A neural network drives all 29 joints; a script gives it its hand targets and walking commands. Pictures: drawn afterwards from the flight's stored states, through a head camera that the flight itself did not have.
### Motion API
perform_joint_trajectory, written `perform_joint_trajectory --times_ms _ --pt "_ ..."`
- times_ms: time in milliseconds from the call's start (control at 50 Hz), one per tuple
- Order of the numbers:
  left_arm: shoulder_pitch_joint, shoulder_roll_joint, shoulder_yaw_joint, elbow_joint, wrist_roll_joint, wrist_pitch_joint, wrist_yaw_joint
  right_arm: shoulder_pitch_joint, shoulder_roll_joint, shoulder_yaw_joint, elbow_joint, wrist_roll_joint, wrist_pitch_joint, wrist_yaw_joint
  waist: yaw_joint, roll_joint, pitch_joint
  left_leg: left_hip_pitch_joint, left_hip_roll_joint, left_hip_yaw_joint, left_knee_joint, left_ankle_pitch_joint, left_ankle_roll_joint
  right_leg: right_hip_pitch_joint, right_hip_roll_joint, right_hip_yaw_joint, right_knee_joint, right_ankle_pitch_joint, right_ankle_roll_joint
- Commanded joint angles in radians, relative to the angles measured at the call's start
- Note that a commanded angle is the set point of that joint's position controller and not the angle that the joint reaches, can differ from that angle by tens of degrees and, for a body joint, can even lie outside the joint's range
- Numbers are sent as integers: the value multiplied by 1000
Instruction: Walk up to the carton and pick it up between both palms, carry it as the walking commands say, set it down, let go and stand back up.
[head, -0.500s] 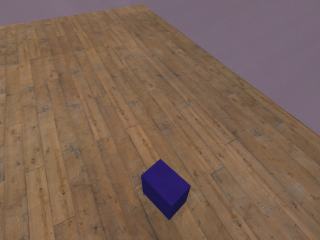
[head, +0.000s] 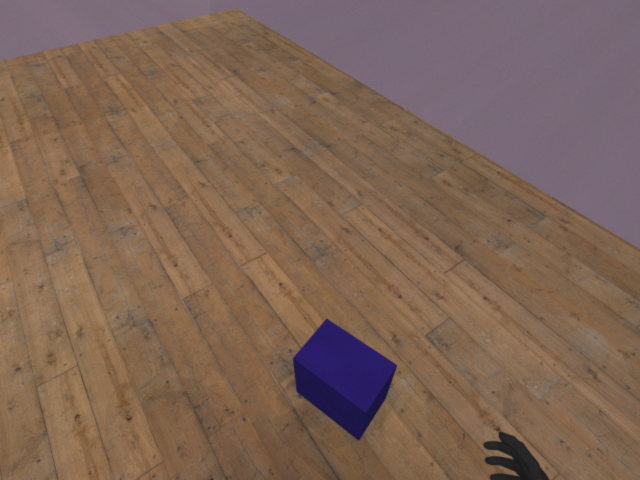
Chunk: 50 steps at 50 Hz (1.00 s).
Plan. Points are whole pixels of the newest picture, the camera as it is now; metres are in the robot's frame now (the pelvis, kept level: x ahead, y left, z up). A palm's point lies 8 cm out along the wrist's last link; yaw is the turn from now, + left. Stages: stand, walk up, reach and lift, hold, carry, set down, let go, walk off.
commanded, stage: walk up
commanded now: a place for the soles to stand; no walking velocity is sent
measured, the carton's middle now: (342, 379) +0.51 -0.03 -0.63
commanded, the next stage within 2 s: none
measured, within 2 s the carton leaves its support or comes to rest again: neither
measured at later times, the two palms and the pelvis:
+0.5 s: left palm (114, 431) +0.20 +0.30 -0.11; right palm out of the picture +0.07 -0.17 -0.15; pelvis +0.11 +0.09 +0.00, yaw -17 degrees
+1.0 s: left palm (140, 309) +0.39 +0.35 -0.11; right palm out of the picture +0.16 -0.09 -0.13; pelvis +0.19 +0.17 -0.01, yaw -31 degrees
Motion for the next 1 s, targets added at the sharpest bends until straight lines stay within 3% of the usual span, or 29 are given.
perform_joint_trajectory --times_ms 0,20,40,60,100,120,200,260,280,300,320,340,380,460,560,600,620,640,660,680,720,760,820,840,860,880,900,940,980 --pt "-139 53 -5 -196 -5 -4 -8 356 -221 -46 -25 -19 -24 -32 -254 325 -24 395 289 -520 -504 -545 98 -578 188 -38 478 -391 -87" --pt "-111 75 2 -213 -13 -2 -4 197 -229 -35 -38 -23 -16 -47 -160 219 21 248 360 -663 -601 -635 167 -541 84 -4 597 -309 -76" --pt "-89 87 1 -203 -3 1 -6 113 -198 -29 -54 -11 -17 -57 -108 152 81 198 360 -647 -596 -665 190 -558 44 -37 665 -250 -68" --pt "-73 103 -2 -188 -1 3 -8 61 -172 -21 -49 -9 -17 -61 -79 117 111 161 340 -541 -563 -613 202 -541 -2 -50 649 -177 -61" --pt "-41 120 4 -159 -3 11 -23 27 -124 -11 -38 -2 -16 -58 -45 62 147 43 288 -335 -543 -480 220 -389 -23 -102 587 -112 -42" --pt "-44 110 5 -160 -10 17 -32 35 -113 -5 -18 -1 -16 -54 -40 79 169 0 271 -256 -557 -450 223 -331 -24 -116 514 -104 -39" --pt "-62 92 1 -182 -32 12 -51 82 -140 -5 47 -2 -10 -46 -35 88 186 -89 278 -109 -537 -430 221 -84 4 -164 260 -121 -87" --pt "108 103 3 -150 -34 -8 -35 58 -120 7 50 -9 23 -34 50 -4 128 -253 214 52 -324 -536 161 267 50 -198 31 1 -152" --pt "178 143 12 -145 -28 -14 -22 73 -85 15 41 -20 31 -26 83 -114 107 -352 148 121 -136 -520 110 371 -6 -69 -40 -92 -181" --pt "219 197 22 -162 -20 -18 -6 91 -11 36 4 -33 27 -12 80 -296 61 -426 20 237 267 -336 37 361 -269 402 -228 -431 -246" --pt "229 208 15 -168 -28 -17 25 60 -32 24 -24 -41 37 1 57 -169 80 -472 -22 98 439 -209 10 295 -372 722 -412 -554 -309" --pt "151 199 14 -189 -30 -21 45 47 -57 19 -35 -41 42 5 26 -101 131 -464 8 55 501 -145 0 197 -387 719 -430 -505 -307" --pt "25 193 6 -212 -13 -34 51 73 -71 21 -26 -31 42 0 -15 -173 125 -430 51 20 490 -99 -14 139 -338 561 -402 -427 -303" --pt "6 152 -6 -204 -6 -53 44 124 -69 16 2 -22 46 7 -32 -171 64 -303 61 1 360 -14 -38 117 -275 378 -322 -143 -286" --pt "-105 147 -18 -218 -25 -39 -3 145 -18 27 19 21 14 -31 -60 -268 -12 96 -32 112 50 197 12 -74 -135 98 -80 513 -213" --pt "-120 165 -20 -218 -39 -15 -19 149 -46 21 12 23 -2 -45 -82 -227 -35 243 -53 133 -115 327 30 -138 -75 61 46 424 -153" --pt "-107 151 -25 -221 -43 -9 -23 163 -106 6 8 14 -9 -51 -89 -128 -58 297 24 40 -156 382 56 -179 -30 34 128 308 -111" --pt "-58 109 -35 -230 -46 -3 -25 180 -204 -17 -9 14 -10 -57 -89 72 -97 314 242 -202 -261 467 124 -211 64 -40 313 70 -55" --pt "-13 106 -34 -218 -51 12 -19 152 -210 -18 -3 35 6 -61 -86 147 -149 258 363 -305 -310 421 260 -145 74 -116 450 -252 -28" --pt "-44 128 -28 -211 -47 20 -11 105 -178 -12 -14 32 13 -65 -88 105 -83 210 378 -341 -319 364 298 -186 51 -103 529 -323 -20" --pt "-100 106 -34 -216 -43 30 -15 52 -156 3 -10 35 17 -72 -86 144 -16 146 371 -270 -325 385 318 -209 23 -77 553 -358 -38" --pt "-90 93 -33 -204 -37 36 -29 -12 -139 18 -6 27 13 -80 -51 162 -2 74 351 -192 -330 333 287 -125 3 -94 461 -307 -50" --pt "-25 89 -37 -166 -26 35 -49 -59 -152 10 1 29 27 -77 8 153 -24 -17 288 -56 -289 173 192 87 19 -172 127 -80 -101" --pt "-17 117 -32 -163 -18 31 -57 -29 -137 10 11 32 34 -73 16 82 -17 -90 265 -25 -231 75 153 168 5 -95 -5 -18 -121" --pt "-40 160 -22 -166 -16 29 -60 -13 -91 19 2 35 36 -69 2 -78 6 -143 188 41 -90 27 96 163 -80 101 -122 -82 -152" --pt "-154 188 -20 -176 -31 31 -55 -30 -28 35 -11 53 34 -62 -40 -179 53 -95 42 123 -7 -17 43 34 -177 280 -213 11 -201" --pt "-228 200 -18 -181 -37 28 -46 -29 -17 41 -6 51 30 -64 -51 -183 62 50 14 112 20 -42 50 -116 -216 319 -238 88 -228" --pt "-291 181 -36 -179 -44 27 -43 1 -9 48 4 40 16 -55 -87 -176 24 222 20 97 -121 89 65 -173 -135 154 -215 36 -188" --pt "-276 154 -46 -163 -53 31 -50 26 -81 22 14 35 -9 -54 -81 -145 -14 242 104 26 -212 132 85 -117 -41 74 -138 -1 -134"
